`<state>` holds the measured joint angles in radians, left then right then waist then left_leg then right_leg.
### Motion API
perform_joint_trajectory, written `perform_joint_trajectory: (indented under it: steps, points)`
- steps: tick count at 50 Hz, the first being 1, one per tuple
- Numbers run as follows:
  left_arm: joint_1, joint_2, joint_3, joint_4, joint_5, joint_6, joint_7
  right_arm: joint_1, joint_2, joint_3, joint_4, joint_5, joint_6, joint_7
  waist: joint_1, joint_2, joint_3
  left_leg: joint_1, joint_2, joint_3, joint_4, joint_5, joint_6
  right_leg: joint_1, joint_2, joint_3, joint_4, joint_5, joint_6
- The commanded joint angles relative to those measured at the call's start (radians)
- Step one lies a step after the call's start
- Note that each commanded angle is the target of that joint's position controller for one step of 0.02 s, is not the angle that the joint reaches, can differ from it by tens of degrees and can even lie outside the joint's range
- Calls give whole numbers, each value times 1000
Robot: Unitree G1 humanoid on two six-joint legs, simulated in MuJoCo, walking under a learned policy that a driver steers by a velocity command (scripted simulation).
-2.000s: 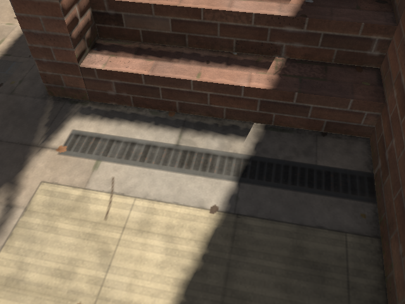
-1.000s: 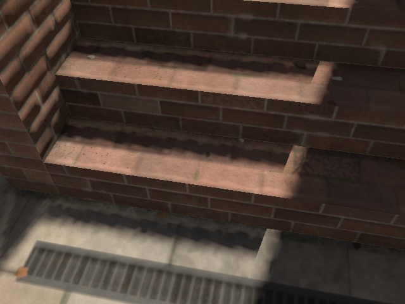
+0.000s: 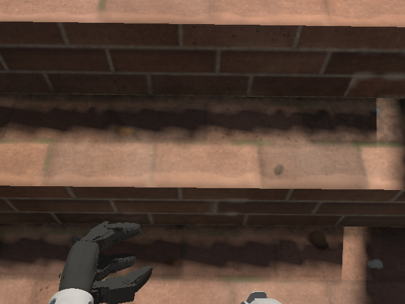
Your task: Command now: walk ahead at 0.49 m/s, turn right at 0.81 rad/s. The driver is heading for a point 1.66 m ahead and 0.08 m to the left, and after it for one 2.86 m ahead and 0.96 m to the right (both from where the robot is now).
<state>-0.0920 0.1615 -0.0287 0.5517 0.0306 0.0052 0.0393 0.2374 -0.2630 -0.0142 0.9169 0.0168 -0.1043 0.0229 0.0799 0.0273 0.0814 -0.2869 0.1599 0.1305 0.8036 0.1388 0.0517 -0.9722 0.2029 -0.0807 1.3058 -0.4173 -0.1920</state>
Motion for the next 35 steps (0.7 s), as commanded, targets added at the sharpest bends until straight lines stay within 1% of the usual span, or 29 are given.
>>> perform_joint_trajectory:
  steps: [1, 2, 3, 4, 5, 7, 8, 9, 11, 12, 14, 16, 17, 18, 19, 20, 22, 23, 24, 25, 26, 27, 28, 29, 30, 31, 32, 34, 35]
  points:
    - [223, 311, 165, 62, 4, 24, -19, 6, -55, -21, -254, -97, -24, -9, -40, -152, -769, -532, -243, -274, 1383, -142, -15, 1176, -258, 681, -635, 420, -142]
    - [278, 286, 152, 92, 6, 19, -16, -69, 16, 2, -314, -96, 7, -45, -30, -45, -656, -637, -223, -278, 1442, -174, -17, 1018, -287, 726, -708, 406, -120]
    - [292, 240, 128, 147, 5, 7, -13, -114, 67, 23, -383, -106, 33, -71, -77, 15, -410, -702, -207, -266, 1418, -253, -33, 768, -256, 712, -771, 321, -71]
    - [305, 199, 112, 217, 7, -7, -6, -151, 102, 40, -415, -117, 55, -82, -114, -8, -195, -787, -185, -274, 1402, -336, -30, 615, -181, 603, -772, 217, -29]
    - [297, 175, 107, 240, 4, -16, -9, -119, 118, 52, -416, -128, 70, -86, -142, -39, -78, -827, -171, -260, 1365, -390, -22, 552, -137, 477, -764, 373, 5]
    - [279, 157, 95, 234, -12, -31, -16, -143, 48, 44, -440, -109, 77, -82, -150, 23, -7, -756, -165, -188, 1124, -437, -34, 434, -95, 379, -809, 478, 38]
    - [309, 175, 101, 249, -4, -42, -14, -191, 54, 40, -450, -92, 79, -85, -113, -44, -34, -795, -206, -129, 1260, -480, -35, 470, -117, 392, -805, 613, -13]
    - [365, 197, 106, 248, -4, -53, -12, -227, 63, 39, -469, -88, 79, -85, -80, -41, -52, -861, -203, -106, 1320, -486, -41, 537, -147, 446, -813, 717, -18]
    - [419, 224, 116, 260, 12, -69, -17, -260, 119, 48, -503, -75, 73, -112, -68, -103, -126, -1078, -193, -127, 1576, -527, -38, 719, -259, 548, -845, 632, -40]
    - [423, 213, 118, 275, 7, -70, -15, -323, 164, 63, -545, -87, 74, -125, -85, -81, -110, -1110, -171, -174, 1541, -521, -26, 708, -280, 553, -864, 535, -23]
    - [421, 165, 102, 285, -2, -63, -5, -399, 160, 75, -576, -75, 95, -126, -69, -79, -63, -1043, -147, -107, 1294, -467, -43, 625, -257, 506, -982, 348, -19]
    - [421, 198, 107, 289, -8, -64, 22, -384, 138, 63, -594, -67, 137, -124, -70, -99, -106, -992, -133, -103, 1270, -444, -64, 685, -327, 532, -1040, 452, -61]
    - [455, 239, 114, 278, -12, -63, 53, -394, 161, 63, -613, -60, 156, -124, -53, -132, -165, -988, -130, -202, 1366, -584, -42, 798, -423, 580, -1071, 583, -83]
    - [422, 273, 119, 261, -4, -53, 65, -345, 172, 73, -616, -63, 172, -113, -91, -125, -196, -937, -114, -155, 1174, -659, -8, 899, -407, 472, -1132, 624, -62]
    - [427, 253, 117, 247, -13, -43, 68, -362, 158, 76, -611, -65, 177, -99, -67, -91, -174, -858, -103, -131, 1017, -723, 14, 910, -396, 424, -1154, 660, -48]
    - [473, 243, 117, 263, -16, -36, 68, -365, 184, 79, -602, -67, 183, -79, -59, -93, -211, -737, -133, -62, 930, -808, 43, 924, -413, 346, -1192, 780, -54]
    - [437, 237, 121, 223, -15, -27, 64, -246, 134, 56, -518, -31, 194, -74, -95, -109, -264, -414, -186, 15, 658, -943, 76, 877, -409, 203, -1137, 1163, -54]
    - [431, 266, 128, 209, -15, -30, 59, -195, 104, 38, -491, -15, 198, -72, -115, -122, -311, -326, -216, 18, 549, -956, 73, 926, -431, 193, -1050, 1353, -61]
    - [397, 264, 127, 185, -4, -17, 48, -146, 91, 28, -467, -21, 186, -79, -141, -107, -344, -272, -262, 26, 418, -924, 64, 992, -444, 162, -927, 1533, -59]
    - [399, 277, 132, 152, -21, -12, 24, -73, 100, 25, -450, -31, 167, -89, -166, -8, -407, -78, -254, -67, 337, -640, 97, 884, -430, 93, -810, 1572, -4]
    - [324, 291, 131, 92, -16, -4, -3, 7, 34, -1, -424, -41, 166, -104, -245, 158, -476, 63, -210, -300, 199, -582, 147, 704, -332, 45, -634, 1356, 62]
    - [185, 240, 116, 12, 24, -8, -41, -11, -3, -30, -426, -43, 188, -127, -288, 417, -447, 52, -58, -747, -96, -667, 253, 432, -123, 38, -215, 447, 118]
    - [82, 114, 72, -51, 74, -28, -70, -78, -2, -32, -451, -39, 202, -148, -242, 288, -388, -127, -72, -1015, -210, -716, 278, 358, -48, 187, 291, 194, 165]
    - [122, 35, 52, -92, 62, -27, -61, -147, -6, -35, -455, -52, 187, -140, -157, 145, -290, -261, -69, -1004, -160, -740, 249, 270, -69, 263, 584, 125, 199]
    - [205, 3, 35, -79, 58, -15, -45, -138, 17, -35, -409, -72, 178, -140, -88, -51, -127, -408, -126, -826, -17, -661, 189, 264, -130, 286, 514, 123, 197]
    - [277, 10, 34, -57, 70, -6, -30, -170, 36, -35, -406, -86, 168, -142, -45, -134, -48, -509, -159, -696, 101, -594, 176, 277, -142, 284, 464, 141, 183]
    - [312, 26, 32, -50, 76, 5, -17, -204, 57, -29, -398, -90, 160, -137, -19, -136, -24, -555, -198, -608, 118, -536, 175, 318, -127, 231, 435, 216, 195]
    - [313, 62, 38, -52, 50, 25, -15, -207, 79, -19, -383, -72, 140, -138, -22, -41, -69, -515, -240, -529, 81, -424, 178, 352, -91, 140, 415, 344, 231]
    - [313, 69, 36, -47, 47, 25, -25, -198, 84, -16, -374, -65, 136, -136, -32, -19, -101, -494, -249, -538, 69, -420, 171, 373, -77, 117, 392, 350, 228]
